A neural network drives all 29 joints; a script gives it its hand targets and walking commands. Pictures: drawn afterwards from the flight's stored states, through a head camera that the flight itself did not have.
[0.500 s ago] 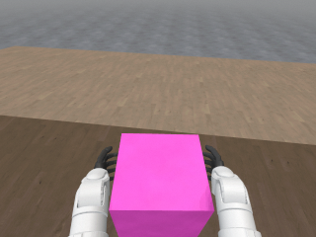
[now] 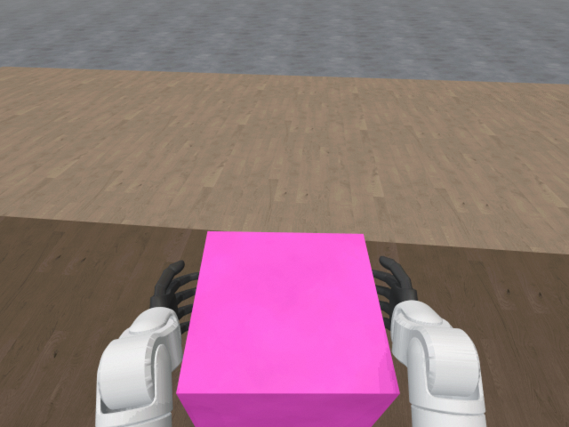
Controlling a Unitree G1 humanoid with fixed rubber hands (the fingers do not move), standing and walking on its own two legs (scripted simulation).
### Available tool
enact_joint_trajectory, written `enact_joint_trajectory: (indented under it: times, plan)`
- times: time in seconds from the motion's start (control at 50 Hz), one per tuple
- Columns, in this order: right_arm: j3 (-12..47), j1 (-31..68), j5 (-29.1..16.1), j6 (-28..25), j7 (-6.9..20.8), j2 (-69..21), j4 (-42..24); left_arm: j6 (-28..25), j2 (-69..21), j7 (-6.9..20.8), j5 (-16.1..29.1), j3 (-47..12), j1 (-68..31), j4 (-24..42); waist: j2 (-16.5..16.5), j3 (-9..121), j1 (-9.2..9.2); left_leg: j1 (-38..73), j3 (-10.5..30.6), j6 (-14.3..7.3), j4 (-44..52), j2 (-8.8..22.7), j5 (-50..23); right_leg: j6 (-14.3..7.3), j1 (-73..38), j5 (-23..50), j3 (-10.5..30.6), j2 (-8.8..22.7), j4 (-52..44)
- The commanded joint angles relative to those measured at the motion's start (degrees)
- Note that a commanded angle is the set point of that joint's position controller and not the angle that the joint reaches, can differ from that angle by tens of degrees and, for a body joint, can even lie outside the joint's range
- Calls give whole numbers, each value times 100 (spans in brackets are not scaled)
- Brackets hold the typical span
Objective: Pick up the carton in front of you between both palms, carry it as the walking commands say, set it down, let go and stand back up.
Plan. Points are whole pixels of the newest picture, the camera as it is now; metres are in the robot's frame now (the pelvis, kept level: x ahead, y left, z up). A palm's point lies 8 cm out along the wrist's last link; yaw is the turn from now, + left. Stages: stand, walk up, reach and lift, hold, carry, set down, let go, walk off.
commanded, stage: carry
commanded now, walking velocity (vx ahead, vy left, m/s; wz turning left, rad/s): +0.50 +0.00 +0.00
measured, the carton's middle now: (283, 345) +0.26 +0.01 +0.01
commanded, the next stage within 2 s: none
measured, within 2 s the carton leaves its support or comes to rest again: neither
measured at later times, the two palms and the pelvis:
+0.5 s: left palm (185, 177) +0.57 +0.18 +0.07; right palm (340, 169) +0.58 -0.12 +0.07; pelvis +0.31 +0.02 -0.02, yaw +1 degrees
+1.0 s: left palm (206, 90) +0.91 +0.18 +0.09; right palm (321, 86) +0.92 -0.12 +0.09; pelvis +0.66 +0.02 -0.01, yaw +2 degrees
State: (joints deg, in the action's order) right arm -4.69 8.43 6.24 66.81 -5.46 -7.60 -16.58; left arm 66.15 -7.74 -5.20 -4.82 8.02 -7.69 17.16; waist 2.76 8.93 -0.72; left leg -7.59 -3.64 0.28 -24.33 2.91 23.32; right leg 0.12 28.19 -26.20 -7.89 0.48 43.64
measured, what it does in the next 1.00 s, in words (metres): walks ahead: right foot, then left foot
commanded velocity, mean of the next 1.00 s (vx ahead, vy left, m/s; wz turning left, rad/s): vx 0.50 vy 0.00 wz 0.00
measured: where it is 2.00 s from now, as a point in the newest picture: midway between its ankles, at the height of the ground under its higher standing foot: (266, 225)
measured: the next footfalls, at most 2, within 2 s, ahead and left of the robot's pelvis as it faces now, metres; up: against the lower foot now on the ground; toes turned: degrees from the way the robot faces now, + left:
right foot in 0.06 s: +0.14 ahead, -0.09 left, +0.00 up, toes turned -8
left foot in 0.50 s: +0.49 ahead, +0.12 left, +0.00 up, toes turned +14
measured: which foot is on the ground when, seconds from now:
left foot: down 0.00-0.08, up 0.10-0.48, down 0.50-1.00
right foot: up 0.00-0.04, down 0.06-0.54, up 0.56-0.98, down 1.00-1.00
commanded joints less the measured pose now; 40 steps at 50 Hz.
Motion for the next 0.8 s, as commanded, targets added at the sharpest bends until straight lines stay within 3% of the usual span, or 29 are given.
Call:
enact_joint_trajectory:
  times: [0.0, 0.02, 0.04, 0.06, 0.08, 0.1, 0.12, 0.14, 0.16, 0.18, 0.22, 0.3, 0.4, 0.44, 0.46, 0.48, 0.5, 0.52, 0.54, 0.56, 0.58, 0.6, 0.62, 0.66, 0.78]
  plan:
    - [4034, 2779, -2320, 95, 1372, -5107, -968, 126, -5063, 1397, 2181, -4230, -2662, 597, 634, 1041, 33, 1102, 430, -482, 102, 1011, -4128, -46, -457, 1135, -447, -270, -1477]
    - [4036, 2676, -2389, 146, 1393, -4991, -1025, 155, -5065, 1370, 2149, -4202, -2600, 645, 480, 1274, 115, 313, -90, -334, -467, 776, -4147, -77, -1958, 1768, -791, -517, -1854]
    - [4046, 2652, -2443, 197, 1410, -4845, -1104, 185, -4960, 1347, 2085, -4127, -2489, 639, 151, 1602, 183, -653, -419, -168, -1219, 588, -3604, -190, -3473, 1688, -585, -280, -1820]
    - [4044, 2809, -2479, 261, 1438, -4685, -1192, 236, -4832, 1321, 2001, -4048, -2357, 639, -819, 1807, 373, -1663, -659, 25, -2672, 252, -1954, -421, -4201, 149, 1281, 941, -2508]
    - [4087, 3087, -2542, 347, 1467, -4614, -1299, 265, -4772, 1303, 1933, -4006, -2478, 579, -1933, 1499, 285, -3179, -354, 118, -3863, -462, 338, -1232, -4513, 534, 4026, 2378, -3263]
    - [4068, 3132, -2556, 407, 1484, -4628, -1133, 334, -4826, 1288, 1975, -4028, -2665, 695, -1241, 1285, 223, -3596, 249, -121, -4651, 15, 460, -1576, -4310, 869, 4057, 2615, -3141]
    - [3995, 3088, -2573, 440, 1509, -4665, -1008, 387, -4882, 1280, 2031, -4042, -2773, 696, -772, 1117, 207, -3685, 321, -223, -4803, 265, 308, -1522, -3941, 1414, 3596, 2433, -3036]
    - [3944, 3031, -2557, 450, 1516, -4763, -840, 423, -4933, 1288, 2087, -4089, -2880, 726, -338, 1044, 190, -3667, 332, -237, -4608, 442, -75, -1331, -3711, 1709, 2991, 2267, -3053]
    - [3887, 2926, -2507, 447, 1509, -4845, -707, 448, -4986, 1308, 2146, -4136, -2981, 723, -211, 978, 181, -3512, 320, -206, -4194, 526, -402, -1103, -3488, 1911, 2472, 2101, -3160]
    - [3851, 2829, -2430, 435, 1490, -4920, -596, 461, -5041, 1338, 2206, -4173, -3004, 703, -365, 953, 183, -3287, 233, -151, -3749, 510, -624, -926, -3361, 2071, 1971, 1911, -3248]
    - [3809, 2611, -2247, 385, 1435, -5045, -413, 468, -5084, 1424, 2297, -4238, -2939, 621, -679, 862, 196, -3153, -39, -59, -3067, 363, -800, -815, -3354, 2463, 1410, 1678, -3346]
    - [3784, 2345, -1968, 283, 1322, -5177, -322, 427, -5075, 1574, 2364, -4266, -2796, 525, -901, 510, 191, -3189, -485, 19, -1708, 140, -1353, -750, -3455, 3389, 651, 1386, -3292]
    - [3920, 2470, -2029, 250, 1321, -5155, -501, 366, -4999, 1615, 2255, -4204, -2624, 436, -1248, 45, 221, -2417, -964, -178, -677, -64, -2126, -598, -3177, 4095, 107, 1238, -3209]
    - [3952, 2461, -2095, 245, 1354, -5169, -531, 350, -4995, 1605, 2211, -4196, -2566, 464, -1327, 252, 174, -1609, -1152, -270, -505, -243, -2182, -469, -3221, 5256, -174, 1215, -2590]
    - [3944, 2399, -2108, 232, 1374, -5180, -502, 346, -4982, 1600, 2202, -4201, -2559, 496, -1264, 548, 85, -792, -1385, -278, -289, -466, -2049, -341, -3089, 5588, -463, 1087, -1820]
    - [3919, 2343, -2116, 216, 1402, -5158, -474, 339, -4962, 1597, 2181, -4220, -2549, 529, -970, 938, -11, 376, -1413, -284, -250, -496, -1675, -220, -2546, 5156, -551, 898, -780]
    - [3903, 2272, -2112, 212, 1434, -5169, -473, 323, -4914, 1603, 2139, -4228, -2567, 529, -384, 1328, -122, 1473, -8, -386, -28, 557, -582, -92, -1536, 3426, -379, 779, 564]
    - [3889, 2286, -2074, 143, 1476, -5147, -293, 341, -5002, 1590, 2180, -4320, -2653, 681, 1265, 1804, -77, 2627, 2993, -1322, 831, 2246, 484, 124, 257, 1080, -104, -43, 2402]
    - [3963, 2230, -2205, 101, 1497, -5351, -302, 299, -5004, 1597, 2178, -4333, -2709, 665, 1215, 1615, -62, 2397, 3515, -1416, 1388, 2264, -404, -8, 844, 127, 614, -43, 3164]
    - [4008, 2386, -2280, 48, 1510, -5487, -453, 236, -5189, 1598, 2201, -4371, -2761, 639, 822, 1526, -58, 2152, 2725, -1318, 1183, 2151, -1265, -148, 975, 276, 800, 287, 3450]
    - [4061, 2471, -2323, -3, 1515, -5640, -534, 161, -5358, 1598, 2209, -4385, -2749, 663, 183, 1503, -52, 1821, 2162, -1157, 1021, 1982, -1831, -226, 926, 544, 854, 514, 3301]
    - [4124, 2549, -2376, -55, 1520, -5736, -631, 98, -5483, 1587, 2195, -4402, -2693, 641, -131, 1364, -24, 1389, 1637, -987, 1065, 1834, -2139, -241, 809, 826, 850, 690, 2896]
    - [4176, 2574, -2411, -94, 1527, -5781, -714, 42, -5571, 1564, 2172, -4409, -2580, 618, -39, 1370, 10, 1157, 1221, -827, 1167, 1688, -2027, -221, 635, 1043, 809, 767, 2499]
    - [4207, 2386, -2446, -132, 1570, -5756, -753, -56, -5636, 1508, 2064, -4414, -2264, 547, 214, 1338, 12, 1053, 736, -761, 1275, 1533, -2080, -159, 566, 1178, 558, 682, 1973]
    - [4179, 2078, -2435, -116, 1669, -5274, -882, -126, -5402, 1377, 1944, -4509, -2051, 740, 491, 663, -10, 1216, -125, -732, 1417, 1208, -2711, 35, 1024, 1936, -19, 549, 83]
